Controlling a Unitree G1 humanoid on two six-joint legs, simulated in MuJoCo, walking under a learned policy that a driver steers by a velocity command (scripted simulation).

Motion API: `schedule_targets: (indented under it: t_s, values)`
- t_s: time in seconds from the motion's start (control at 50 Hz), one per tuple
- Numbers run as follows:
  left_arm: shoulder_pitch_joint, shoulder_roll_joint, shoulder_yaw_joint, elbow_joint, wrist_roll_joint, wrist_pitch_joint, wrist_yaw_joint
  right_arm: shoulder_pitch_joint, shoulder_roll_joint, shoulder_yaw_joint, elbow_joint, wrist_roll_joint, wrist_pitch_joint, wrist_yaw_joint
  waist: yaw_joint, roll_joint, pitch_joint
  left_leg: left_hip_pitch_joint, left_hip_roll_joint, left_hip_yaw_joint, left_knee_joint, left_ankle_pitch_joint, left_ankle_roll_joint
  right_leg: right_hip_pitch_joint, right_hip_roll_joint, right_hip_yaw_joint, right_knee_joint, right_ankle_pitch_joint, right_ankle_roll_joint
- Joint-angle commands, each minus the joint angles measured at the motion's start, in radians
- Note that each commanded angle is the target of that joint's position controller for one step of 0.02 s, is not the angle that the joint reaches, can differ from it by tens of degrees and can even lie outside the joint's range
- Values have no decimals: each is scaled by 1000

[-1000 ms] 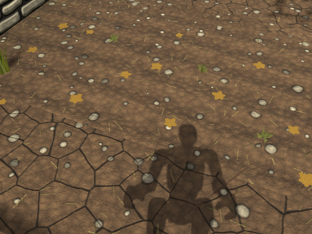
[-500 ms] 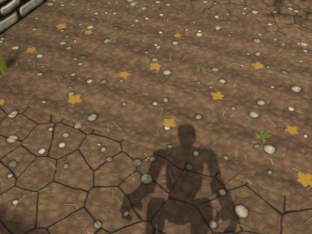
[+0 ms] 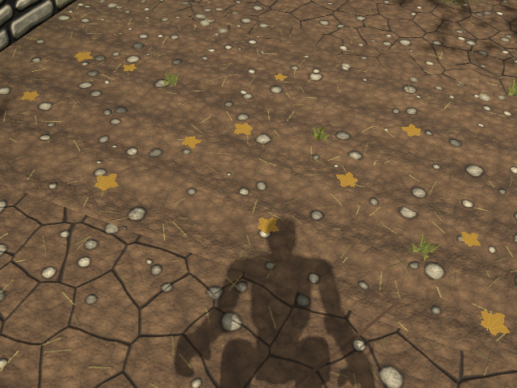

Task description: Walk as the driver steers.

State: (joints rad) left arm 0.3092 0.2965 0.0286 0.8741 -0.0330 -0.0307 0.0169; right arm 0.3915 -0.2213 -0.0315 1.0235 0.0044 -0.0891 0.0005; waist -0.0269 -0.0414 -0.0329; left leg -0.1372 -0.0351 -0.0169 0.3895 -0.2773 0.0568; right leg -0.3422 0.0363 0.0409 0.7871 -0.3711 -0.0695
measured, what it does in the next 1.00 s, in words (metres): goes down: right foot 0.16 m lower, then left foot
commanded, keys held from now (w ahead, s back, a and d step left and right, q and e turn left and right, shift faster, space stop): w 0.92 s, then w+e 0.08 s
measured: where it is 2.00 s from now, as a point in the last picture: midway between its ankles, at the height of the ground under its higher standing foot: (302, 243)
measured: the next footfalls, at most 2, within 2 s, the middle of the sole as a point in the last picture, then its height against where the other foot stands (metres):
right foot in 0.48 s outside the picture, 0.16 m lower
left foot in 0.92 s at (239, 347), level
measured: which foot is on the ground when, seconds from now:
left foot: down 0.00-0.48, up 0.50-0.90, down 0.92-1.00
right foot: up 0.00-0.46, down 0.48-0.94, up 0.96-1.00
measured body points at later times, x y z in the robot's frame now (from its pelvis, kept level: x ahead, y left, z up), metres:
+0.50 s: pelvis +0.30 -0.09 -0.15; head +0.34 -0.09 +0.29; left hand +0.54 +0.12 -0.24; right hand +0.15 -0.33 -0.28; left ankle -0.02 +0.09 -0.69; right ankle +0.40 -0.20 -0.89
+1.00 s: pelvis +0.59 -0.06 -0.18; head +0.62 -0.04 +0.26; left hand +0.60 +0.21 -0.33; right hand +0.78 -0.31 -0.26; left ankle +0.69 +0.02 -0.91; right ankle +0.42 -0.21 -0.84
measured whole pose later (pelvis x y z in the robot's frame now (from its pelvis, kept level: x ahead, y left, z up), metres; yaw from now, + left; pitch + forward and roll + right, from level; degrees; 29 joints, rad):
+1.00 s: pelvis +0.59 -0.06 -0.18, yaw -2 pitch +2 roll -2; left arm 0.34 0.28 0.05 0.98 -0.03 -0.06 -0.01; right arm 0.09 -0.25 -0.05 0.73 0.00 -0.10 0.03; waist 0.04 -0.01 0.01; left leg -0.48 0.00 0.04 0.62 -0.17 0.06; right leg -0.20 0.02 0.05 0.98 -0.50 -0.04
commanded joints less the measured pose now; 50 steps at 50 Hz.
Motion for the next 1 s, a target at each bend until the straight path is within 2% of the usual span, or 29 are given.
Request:
schedule_targets:
  t_s: [0.02,0.06,0.1,0.16,0.24,0.3,0.4,0.44,0.46,0.48,0.5,0.52,0.54,0.56,0.58,0.6,0.62,0.64,0.68,0.72,0.76,0.8,0.86,0.9,0.92,0.94,0.96,0.98,1.0]
  values:
    - [-68,102,28,-87,8,-50,-15,72,-136,-32,-37,9,-7,7,-15,128,143,250,314,-390,-282,-85,161,-458,-105,47,133,92,-4]
    - [-100,71,27,-83,16,-59,-27,101,-105,-19,-41,-5,-6,3,-26,114,102,187,244,-241,-268,152,149,-365,-87,-16,142,206,27]
    - [-107,53,26,-86,17,-61,-44,136,-120,-21,-24,-18,-10,-2,-19,126,86,158,244,-180,-223,349,154,-349,-99,-18,187,295,39]
    - [-248,72,45,-148,-3,-70,-57,215,-136,-22,-6,-1,-25,-26,-44,132,146,316,279,-219,-164,308,137,-595,-140,67,78,356,32]
    - [-333,13,33,-188,35,-82,-94,178,-135,-16,-48,5,-18,-69,-63,112,165,61,208,-120,-79,138,113,-375,-121,20,-181,756,31]
    - [-362,8,27,-218,35,-75,-118,195,-136,-9,-66,9,-20,-72,-74,79,190,-38,205,-116,18,62,98,-303,-109,18,-218,821,8]
    - [-409,0,11,-226,20,-84,-133,227,-135,-15,-67,28,30,-77,-125,86,196,110,197,-108,233,140,49,-287,-135,14,-380,820,39]
    - [-288,39,30,-174,15,-89,-111,227,-138,-17,-57,18,40,-66,-76,67,122,141,177,-117,436,303,48,-127,-125,-10,-423,794,45]
    - [-90,82,52,-108,13,-89,-94,188,-159,-20,-57,7,41,-53,22,55,33,80,155,-106,640,409,35,103,-103,-49,-436,809,37]
    - [138,126,68,-40,27,-84,-80,178,-160,-23,-41,15,30,-37,145,-6,-57,-103,100,-68,983,239,-16,415,-167,-29,-438,918,8]
    - [262,177,57,14,65,-83,-82,310,-23,0,-24,6,10,-17,115,-288,-230,-529,-32,-83,1484,-617,-68,899,-301,49,-37,1399,-54]
    - [320,195,67,16,56,-75,-79,418,-66,11,-39,56,-35,4,126,-390,-455,-682,-38,-273,1601,-548,-65,1083,-423,275,57,1486,-190]
    - [318,210,84,32,34,-47,-73,304,-125,-4,-94,81,-48,2,158,-279,-515,-778,5,-234,1588,-482,-81,1060,-474,437,-143,973,-267]
    - [249,207,85,42,29,-33,-63,192,-118,-2,-143,90,-46,-13,128,-132,-442,-807,64,-122,1571,-390,-91,889,-498,528,-318,568,-289]
    - [104,120,58,20,20,-30,-53,46,-127,-3,-176,55,-27,-41,96,85,-235,-816,99,-14,1513,-299,-91,626,-430,484,-444,419,-251]
    - [55,167,62,20,41,-51,-48,67,-95,1,-203,59,-17,-49,49,-1,-202,-812,108,-32,1622,-252,-90,476,-536,585,-451,433,-345]
    - [1,119,44,4,50,-73,-61,57,-86,9,-213,30,-1,-53,17,100,-156,-745,169,-64,1533,-214,-69,307,-522,571,-468,411,-325]
    - [-55,31,19,22,34,-88,-66,-10,-89,-5,-223,36,12,-45,-15,50,-31,-729,205,-122,1329,-110,-28,144,-446,415,-496,386,-241]
    - [-150,41,17,15,28,-92,-49,-107,-63,-6,-271,17,13,-42,-46,-41,143,-577,212,-78,837,30,-51,-116,-259,139,-613,434,-148]
    - [-93,50,15,29,54,-95,-23,-131,-44,-9,-270,-15,-11,-25,-30,-44,95,-342,155,-6,498,305,-71,-156,-151,-21,-598,607,-130]
    - [-32,121,39,43,22,-90,-12,-192,-27,-4,-282,-4,-10,-3,1,-55,48,-301,121,5,341,374,-80,-4,-212,11,-637,637,-152]
    - [8,127,50,67,-9,-70,-8,-265,-46,-6,-312,8,1,5,24,-23,78,-391,124,-13,237,349,-47,172,-259,35,-624,576,-134]
    - [89,125,58,94,-6,-39,-12,-359,-87,-23,-350,7,-1,21,59,22,120,-443,107,1,165,288,3,308,-298,50,-567,497,-108]
    - [64,132,60,86,3,-25,-15,-278,-122,-44,-337,6,-1,26,3,-4,61,-294,66,39,152,208,32,327,-271,23,-438,657,-80]
    - [54,108,50,76,13,-18,-15,-118,-168,-70,-289,3,0,24,-65,15,-38,-89,47,50,160,224,59,281,-209,-20,-245,720,-53]
    - [100,51,27,55,35,-21,-17,40,-248,-93,-265,-4,0,19,-94,142,-182,239,227,-180,172,245,139,44,-117,-69,92,460,-8]
    - [197,-53,-4,61,24,-37,-25,110,-303,-104,-245,-6,-1,30,-66,374,-310,473,430,-656,-17,-8,265,-260,37,-10,416,-172,31]
    - [130,68,27,67,-5,-50,-29,87,-213,-80,-256,-4,-10,30,-87,251,-245,428,420,-696,-80,-135,220,-364,3,125,529,-197,13]
    - [33,114,41,32,-23,-57,-26,-16,-183,-68,-274,-5,-16,25,-67,195,-105,282,403,-541,-96,-75,174,-407,-40,115,520,-105,-4]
